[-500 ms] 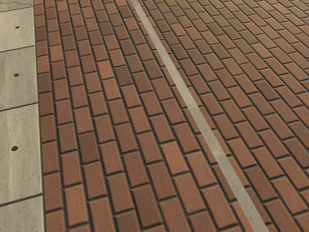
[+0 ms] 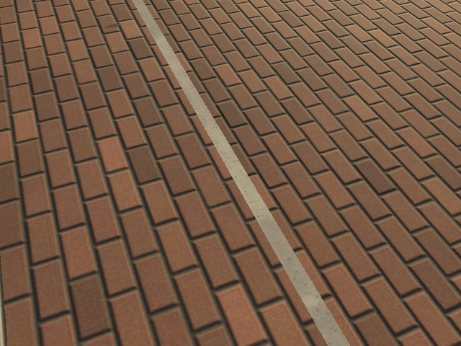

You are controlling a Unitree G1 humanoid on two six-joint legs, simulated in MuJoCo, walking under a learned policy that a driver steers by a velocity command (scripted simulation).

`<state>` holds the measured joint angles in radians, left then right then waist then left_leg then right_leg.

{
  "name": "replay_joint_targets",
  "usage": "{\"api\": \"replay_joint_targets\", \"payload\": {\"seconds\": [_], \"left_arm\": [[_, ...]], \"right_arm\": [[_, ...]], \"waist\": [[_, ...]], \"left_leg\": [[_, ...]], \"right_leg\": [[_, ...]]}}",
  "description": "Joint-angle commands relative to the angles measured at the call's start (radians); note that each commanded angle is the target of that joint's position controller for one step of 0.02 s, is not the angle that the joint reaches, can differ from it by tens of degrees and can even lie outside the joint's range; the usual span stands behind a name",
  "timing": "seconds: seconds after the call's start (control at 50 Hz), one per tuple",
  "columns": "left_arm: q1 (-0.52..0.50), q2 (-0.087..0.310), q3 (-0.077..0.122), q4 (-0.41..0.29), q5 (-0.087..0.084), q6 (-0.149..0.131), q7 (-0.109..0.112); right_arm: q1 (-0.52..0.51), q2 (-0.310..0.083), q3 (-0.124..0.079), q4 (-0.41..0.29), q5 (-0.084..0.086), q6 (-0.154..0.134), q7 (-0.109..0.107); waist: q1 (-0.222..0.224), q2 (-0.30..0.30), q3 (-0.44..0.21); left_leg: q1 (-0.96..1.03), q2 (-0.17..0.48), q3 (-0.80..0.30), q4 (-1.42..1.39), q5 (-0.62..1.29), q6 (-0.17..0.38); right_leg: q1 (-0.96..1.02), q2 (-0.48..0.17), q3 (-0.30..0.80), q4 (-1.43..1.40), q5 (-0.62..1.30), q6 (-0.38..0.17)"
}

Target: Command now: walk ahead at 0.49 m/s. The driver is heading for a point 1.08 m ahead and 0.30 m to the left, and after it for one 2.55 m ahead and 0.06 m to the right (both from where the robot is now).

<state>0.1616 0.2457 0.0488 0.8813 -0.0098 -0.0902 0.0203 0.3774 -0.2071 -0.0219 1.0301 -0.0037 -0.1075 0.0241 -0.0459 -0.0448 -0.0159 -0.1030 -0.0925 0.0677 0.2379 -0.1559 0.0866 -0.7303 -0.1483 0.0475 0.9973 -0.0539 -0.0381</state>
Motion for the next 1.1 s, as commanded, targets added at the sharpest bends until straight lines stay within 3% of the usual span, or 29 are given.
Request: {"api": "replay_joint_targets", "payload": {"seconds": [0.02,0.12,0.16,0.2,0.22,0.24,0.26,0.28,0.3,0.32,0.36,0.4,0.44,0.5,0.58,0.7,0.76,0.78,0.8,0.82,0.84,0.86,0.88,0.9,0.92,0.94,0.98,1.04,1.1], "left_arm": [[-0.046,0.028,0.005,-0.059,0.001,-0.011,-0.007],[-0.213,0.019,-0.004,-0.117,-0.01,-0.018,-0.035],[-0.251,0.026,-0.004,-0.144,-0.013,-0.028,-0.05],[-0.212,0.054,0.004,-0.146,-0.012,-0.04,-0.057],[-0.145,0.08,0.017,-0.132,-0.012,-0.046,-0.056],[0.01,0.123,0.041,-0.087,-0.012,-0.049,-0.05],[0.222,0.203,0.066,-0.045,0.001,-0.051,-0.04],[0.335,0.297,0.088,-0.019,0.02,-0.042,-0.036],[0.341,0.202,0.064,-0.02,0.021,-0.038,-0.035],[0.242,0.135,0.043,-0.038,0.014,-0.039,-0.032],[0.082,0.067,0.018,-0.055,0.011,-0.04,-0.038],[0.038,0.037,0.012,-0.039,0.021,-0.044,-0.044],[0.048,0.059,0.02,-0.019,0.023,-0.049,-0.04],[0.074,0.095,0.032,0.002,0.029,-0.047,-0.025],[0.098,0.122,0.037,0.013,0.028,-0.034,-0.007],[0.177,0.166,0.054,0.037,0.002,-0.001,0.001],[0.147,0.205,0.066,0.026,-0.009,0.017,0.004],[0.127,0.217,0.069,0.019,-0.012,0.026,0.006],[0.106,0.213,0.065,0.01,-0.015,0.033,0.007],[0.113,0.183,0.051,-0.019,0.007,0.027,0.009],[0.2,0.02,0.004,-0.075,0.027,-0.007,-0.008],[0.064,0.109,0.017,-0.101,-0.019,-0.05,-0.019],[-0.005,0.133,0.026,-0.123,-0.045,-0.067,-0.025],[-0.005,0.129,0.024,-0.114,-0.026,-0.074,-0.018],[0.004,0.139,0.034,-0.103,0.001,-0.069,-0.01],[0.029,0.145,0.041,-0.105,0.006,-0.055,-0.011],[0.037,0.122,0.041,-0.116,0.014,-0.03,-0.011],[-0.034,0.091,0.03,-0.139,0.024,-0.013,-0.008],[-0.137,0.066,0.017,-0.163,0.017,-0.016,-0.018]], "right_arm": [[-0.013,-0.146,-0.023,-0.057,0.008,-0.011,-0.02],[0.093,-0.159,-0.027,-0.025,0.021,0.008,-0.027],[0.108,-0.161,-0.03,-0.02,0.024,0.021,-0.032],[0.092,-0.182,-0.039,-0.027,0.026,0.032,-0.038],[0.066,-0.192,-0.043,-0.037,0.024,0.035,-0.039],[0.043,-0.178,-0.037,-0.047,0.018,0.038,-0.037],[0.016,-0.139,-0.02,-0.079,0.004,0.035,-0.034],[0.155,0.004,0.018,-0.087,0.011,0.017,-0.027],[0.159,-0.062,0.004,-0.067,0.04,-0.003,-0.022],[0.063,-0.145,-0.021,-0.095,0.06,-0.006,-0.024],[-0.044,-0.139,-0.035,-0.124,0.044,0.006,-0.037],[-0.003,-0.089,-0.043,-0.118,0.04,0.039,-0.036],[-0.008,-0.064,-0.046,-0.133,0.042,0.06,-0.034],[-0.09,-0.075,-0.056,-0.178,0.035,0.07,-0.034],[-0.207,-0.066,-0.053,-0.22,0.027,0.063,-0.007],[-0.396,-0.061,-0.042,-0.31,0.026,0.061,0.032],[-0.355,-0.103,-0.062,-0.331,0.029,0.064,0.04],[-0.261,-0.137,-0.081,-0.314,0.032,0.064,0.039],[-0.097,-0.195,-0.114,-0.27,0.035,0.063,0.031],[0.058,-0.302,-0.153,-0.235,0.032,0.07,0.006],[0.02,-0.394,-0.157,-0.247,0.032,0.06,0.006],[0.058,-0.303,-0.131,-0.262,0.024,0.051,0.013],[0.019,-0.246,-0.114,-0.255,0.018,0.041,0.015],[-0.058,-0.209,-0.102,-0.274,0.025,0.037,0.013],[-0.136,-0.174,-0.092,-0.293,0.025,0.037,0.011],[-0.169,-0.151,-0.082,-0.309,0.014,0.036,0.005],[-0.168,-0.163,-0.083,-0.314,0.017,0.03,-0.005],[-0.118,-0.187,-0.087,-0.298,0.018,0.026,-0.027],[-0.059,-0.177,-0.08,-0.274,0.018,0.028,-0.035]], "waist": [[0.02,0.082,0.077],[-0.037,0.085,0.112],[-0.033,0.092,0.122],[0.004,0.113,0.099],[0.047,0.126,0.058],[0.124,0.122,-0.034],[0.207,0.07,-0.196],[0.164,-0.197,-0.374],[0.177,-0.215,-0.434],[0.161,-0.142,-0.254],[0.1,-0.022,-0.08],[0.043,-0.062,-0.019],[0.025,-0.042,0.017],[0.028,-0.008,0.051],[0.055,-0.005,0.075],[0.114,0.006,0.128],[0.06,-0.042,0.062],[0.002,-0.054,0.003],[-0.085,-0.032,-0.084],[-0.133,0.098,-0.178],[0.006,0.322,-0.283],[-0.077,0.196,-0.331],[-0.068,0.164,-0.189],[-0.022,0.074,-0.125],[0.021,0.052,-0.08],[0.055,0.068,-0.073],[0.076,0.066,-0.058],[0.056,0.079,-0.02],[0.004,0.108,0.002]], "left_leg": [[-0.066,0.273,-0.17,-0.14,0.173,0.134],[0.072,0.302,-0.167,-0.098,0.156,0.118],[0.125,0.328,-0.196,-0.05,0.176,0.115],[0.14,0.342,-0.223,0.011,0.244,0.1],[0.128,0.33,-0.22,0.081,0.365,0.089],[0.083,0.276,-0.188,0.241,0.487,0.065],[-0.105,0.209,-0.14,0.529,0.351,0.027],[-0.504,0.044,-0.068,0.92,-0.164,-0.048],[-0.609,0.055,-0.216,1.086,-0.4,-0.044],[-0.681,0.108,-0.214,1.138,-0.338,-0.034],[-0.614,0.193,-0.174,1.057,-0.186,-0.034],[-0.511,0.227,-0.172,0.988,-0.122,-0.03],[-0.522,0.229,-0.167,0.973,-0.082,-0.029],[-0.62,0.23,-0.195,0.88,0.03,-0.039],[-0.625,0.221,-0.144,0.654,0.187,-0.044],[-0.654,0.207,-0.041,0.462,0.114,-0.013],[-0.494,0.124,0.046,0.433,-0.031,0.036],[-0.365,0.076,0.074,0.417,-0.057,0.061],[-0.131,0.023,0.08,0.337,0.01,0.097],[0.18,0.162,-0.166,0.303,0.024,0.159],[0.468,0.395,-0.748,0.172,-0.148,0.343],[0.484,0.424,-0.86,0.039,-0.182,0.332],[0.4,0.4,-0.71,0.04,-0.086,0.288],[0.248,0.356,-0.582,0.052,0.014,0.249],[0.102,0.314,-0.479,0.045,0.109,0.22],[0.016,0.29,-0.435,0.023,0.167,0.213],[-0.063,0.264,-0.388,-0.006,0.247,0.22],[-0.099,0.237,-0.301,-0.028,0.321,0.205],[-0.086,0.205,-0.25,-0.026,0.27,0.155]], "right_leg": [[0.004,0.004,-0.012,-0.2,0.152,0.012],[0.017,0.052,-0.038,-0.401,0.152,0.015],[0.023,0.066,-0.028,-0.455,0.089,0.003],[0.124,0.09,-0.032,-0.501,0.021,-0.013],[0.24,0.119,-0.052,-0.516,-0.009,-0.025],[0.451,0.141,-0.069,-0.528,-0.008,-0.051],[0.78,0.001,0.065,-0.483,0.028,-0.113],[1.182,-0.27,0.486,-0.542,-0.06,-0.257],[1.179,-0.299,0.68,-0.655,-0.158,-0.277],[1.028,-0.27,0.516,-0.669,-0.155,-0.22],[0.719,-0.189,0.264,-0.747,-0.066,-0.163],[0.571,-0.128,0.116,-0.822,-0.055,-0.138],[0.529,-0.121,0.027,-0.858,0.017,-0.148],[0.565,-0.131,-0.05,-0.879,0.088,-0.155],[0.615,-0.114,-0.159,-0.885,0.097,-0.129],[0.794,-0.162,-0.239,-0.821,0.167,-0.106],[0.832,-0.165,-0.281,-0.655,0.57,-0.075],[0.821,-0.151,-0.298,-0.512,0.715,-0.06],[0.747,-0.107,-0.32,-0.291,0.719,-0.026],[0.475,-0.057,-0.32,0.042,0.361,0.029],[0.056,0.158,-0.166,0.363,-0.531,0.078],[-0.05,0.156,0.026,0.442,-0.531,0.051],[-0.137,0.113,0.017,0.415,-0.432,0.022],[-0.086,0.065,0.021,0.333,-0.341,0.009],[-0.002,0.033,0.02,0.254,-0.288,0.015],[0.073,0.013,0.03,0.21,-0.257,0.022],[0.119,0.017,0.014,0.123,-0.23,0.051],[0.093,0.034,-0.017,-0.056,-0.088,0.084],[0.117,0.062,-0.026,-0.28,0.106,0.078]]}}
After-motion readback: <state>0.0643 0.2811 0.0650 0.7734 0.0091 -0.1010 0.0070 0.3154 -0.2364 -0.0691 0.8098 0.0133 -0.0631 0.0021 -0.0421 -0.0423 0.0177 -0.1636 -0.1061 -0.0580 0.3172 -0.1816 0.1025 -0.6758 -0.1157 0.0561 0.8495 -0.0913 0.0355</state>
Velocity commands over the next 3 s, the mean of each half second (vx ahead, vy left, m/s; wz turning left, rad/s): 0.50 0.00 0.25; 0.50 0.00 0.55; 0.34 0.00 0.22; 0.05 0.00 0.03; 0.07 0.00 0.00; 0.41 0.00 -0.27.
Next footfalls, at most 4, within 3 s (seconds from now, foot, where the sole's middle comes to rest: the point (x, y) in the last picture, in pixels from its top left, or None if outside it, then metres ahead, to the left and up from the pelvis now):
0.26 right None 0.34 -0.16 -0.78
0.82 left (174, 339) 0.56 0.16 -0.78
1.32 right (185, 236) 0.91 0.13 -0.78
1.64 left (124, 280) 0.75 0.32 -0.78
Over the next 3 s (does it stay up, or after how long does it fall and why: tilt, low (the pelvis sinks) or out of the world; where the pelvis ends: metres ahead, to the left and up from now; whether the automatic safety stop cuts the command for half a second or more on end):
stays up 0.93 0.39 -0.01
